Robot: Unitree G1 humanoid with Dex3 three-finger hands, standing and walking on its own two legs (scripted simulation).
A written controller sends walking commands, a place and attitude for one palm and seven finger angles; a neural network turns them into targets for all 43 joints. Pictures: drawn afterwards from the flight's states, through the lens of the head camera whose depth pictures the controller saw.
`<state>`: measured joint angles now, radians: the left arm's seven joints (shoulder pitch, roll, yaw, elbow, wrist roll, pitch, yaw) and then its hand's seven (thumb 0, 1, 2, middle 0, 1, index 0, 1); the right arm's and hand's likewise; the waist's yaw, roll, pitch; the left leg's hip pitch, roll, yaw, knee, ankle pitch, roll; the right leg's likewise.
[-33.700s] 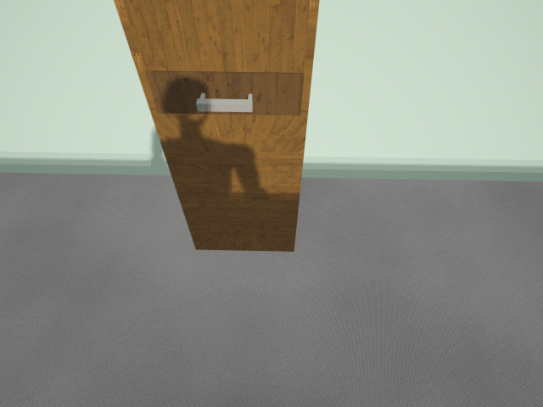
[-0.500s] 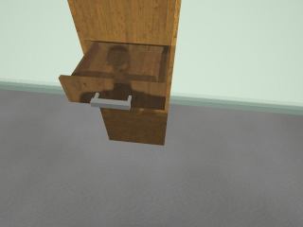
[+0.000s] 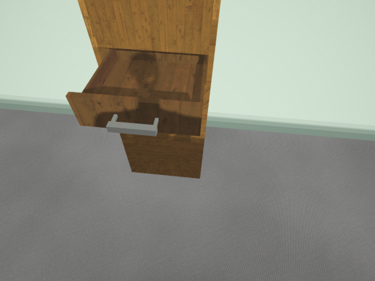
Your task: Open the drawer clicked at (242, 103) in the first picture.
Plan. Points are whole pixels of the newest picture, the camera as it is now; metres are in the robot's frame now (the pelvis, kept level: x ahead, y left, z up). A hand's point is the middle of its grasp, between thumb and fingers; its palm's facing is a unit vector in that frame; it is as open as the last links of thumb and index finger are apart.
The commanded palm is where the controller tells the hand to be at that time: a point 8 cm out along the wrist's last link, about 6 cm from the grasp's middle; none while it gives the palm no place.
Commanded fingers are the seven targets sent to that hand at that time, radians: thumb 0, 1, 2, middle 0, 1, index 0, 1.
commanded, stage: look to check the result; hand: left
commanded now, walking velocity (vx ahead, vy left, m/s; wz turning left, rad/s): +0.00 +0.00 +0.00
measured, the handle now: (134, 123) +0.52 +0.18 +0.00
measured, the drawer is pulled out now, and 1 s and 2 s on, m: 0.27 0.27 0.27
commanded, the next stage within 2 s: stand and wait in 0.32 s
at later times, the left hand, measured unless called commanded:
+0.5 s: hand out of the picture +0.01 +0.17 -0.18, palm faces +0.01 -0.98 -0.21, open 7.3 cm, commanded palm none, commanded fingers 0.00 0.90 0.90 -0.20 -0.30 -0.20 -0.30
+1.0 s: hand out of the picture +0.03 +0.18 -0.17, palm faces +0.00 -0.97 -0.24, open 7.4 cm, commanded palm none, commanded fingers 0.00 0.90 0.90 -0.20 -0.30 -0.20 -0.30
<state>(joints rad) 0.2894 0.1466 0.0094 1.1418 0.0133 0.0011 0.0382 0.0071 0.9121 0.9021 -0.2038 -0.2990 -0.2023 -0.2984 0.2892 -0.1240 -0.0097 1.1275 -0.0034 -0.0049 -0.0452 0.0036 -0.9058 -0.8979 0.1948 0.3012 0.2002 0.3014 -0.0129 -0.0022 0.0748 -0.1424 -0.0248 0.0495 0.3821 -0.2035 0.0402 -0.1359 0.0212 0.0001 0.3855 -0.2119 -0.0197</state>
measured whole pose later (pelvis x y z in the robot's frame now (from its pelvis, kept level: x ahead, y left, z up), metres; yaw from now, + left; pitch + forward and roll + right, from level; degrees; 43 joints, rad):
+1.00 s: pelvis +0.01 -0.02 +0.00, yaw +0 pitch -2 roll +0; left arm 0.21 0.20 0.02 1.13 0.01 -0.01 0.03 0.01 0.91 0.90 -0.20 -0.30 -0.20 -0.30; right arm 0.21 -0.19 -0.01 1.13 -0.01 0.00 -0.04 0.00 -0.90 -0.90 0.20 0.30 0.20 0.30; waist -0.02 0.00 0.08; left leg -0.11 0.00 0.04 0.34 -0.19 0.01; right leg -0.11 0.04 0.00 0.34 -0.20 -0.04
